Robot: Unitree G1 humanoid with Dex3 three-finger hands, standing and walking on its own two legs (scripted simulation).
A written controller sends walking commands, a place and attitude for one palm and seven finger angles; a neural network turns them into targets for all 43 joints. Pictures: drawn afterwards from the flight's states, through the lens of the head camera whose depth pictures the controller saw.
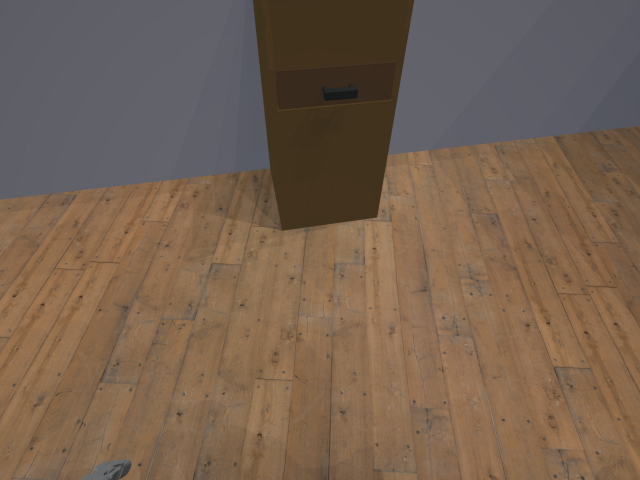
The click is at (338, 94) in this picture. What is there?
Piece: drawer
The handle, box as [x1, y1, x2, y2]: [322, 84, 357, 100]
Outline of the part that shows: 357,89 355,86 349,84 348,87 327,89 324,86 322,86 323,96 325,100 356,97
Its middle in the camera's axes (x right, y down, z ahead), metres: +0.06 -0.48 +1.25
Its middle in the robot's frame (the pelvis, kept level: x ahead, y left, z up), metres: +1.25 +0.01 -0.12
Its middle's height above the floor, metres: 0.65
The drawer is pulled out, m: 0.00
